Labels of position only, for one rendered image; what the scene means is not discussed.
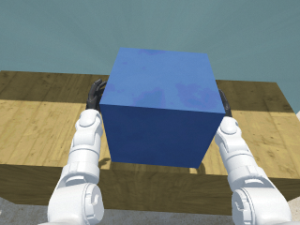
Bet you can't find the robot left hand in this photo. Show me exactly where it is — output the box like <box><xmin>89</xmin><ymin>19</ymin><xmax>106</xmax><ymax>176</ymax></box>
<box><xmin>85</xmin><ymin>78</ymin><xmax>108</xmax><ymax>114</ymax></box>

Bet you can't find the right robot upper arm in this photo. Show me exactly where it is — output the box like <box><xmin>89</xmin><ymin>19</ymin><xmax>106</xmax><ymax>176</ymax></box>
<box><xmin>232</xmin><ymin>187</ymin><xmax>300</xmax><ymax>225</ymax></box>

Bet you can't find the robot left forearm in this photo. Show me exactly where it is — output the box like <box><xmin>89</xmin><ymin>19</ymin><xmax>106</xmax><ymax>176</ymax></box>
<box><xmin>47</xmin><ymin>109</ymin><xmax>103</xmax><ymax>222</ymax></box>

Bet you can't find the carton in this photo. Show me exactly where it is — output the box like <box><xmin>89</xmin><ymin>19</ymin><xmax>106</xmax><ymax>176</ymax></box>
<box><xmin>99</xmin><ymin>47</ymin><xmax>226</xmax><ymax>169</ymax></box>

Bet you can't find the robot right hand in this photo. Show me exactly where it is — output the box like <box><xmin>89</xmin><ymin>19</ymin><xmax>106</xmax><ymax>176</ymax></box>
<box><xmin>218</xmin><ymin>88</ymin><xmax>233</xmax><ymax>118</ymax></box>

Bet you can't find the pedestal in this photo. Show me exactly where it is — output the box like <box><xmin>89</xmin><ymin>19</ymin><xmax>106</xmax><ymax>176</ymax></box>
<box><xmin>0</xmin><ymin>70</ymin><xmax>300</xmax><ymax>216</ymax></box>

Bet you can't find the left robot upper arm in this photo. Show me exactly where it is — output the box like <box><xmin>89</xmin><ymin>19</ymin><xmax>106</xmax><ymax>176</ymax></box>
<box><xmin>38</xmin><ymin>183</ymin><xmax>104</xmax><ymax>225</ymax></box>

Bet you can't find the robot right forearm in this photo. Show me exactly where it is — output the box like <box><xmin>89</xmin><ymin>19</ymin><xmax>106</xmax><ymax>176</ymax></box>
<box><xmin>215</xmin><ymin>116</ymin><xmax>293</xmax><ymax>221</ymax></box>

